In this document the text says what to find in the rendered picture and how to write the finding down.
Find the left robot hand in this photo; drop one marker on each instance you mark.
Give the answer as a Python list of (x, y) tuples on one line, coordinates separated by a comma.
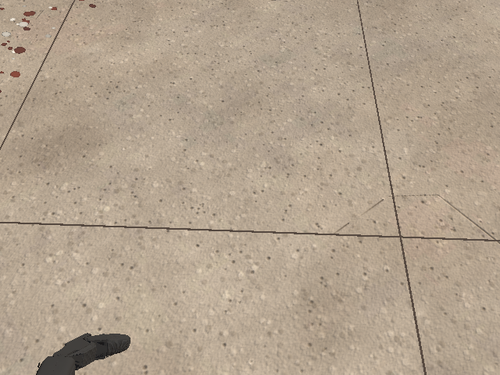
[(82, 351)]

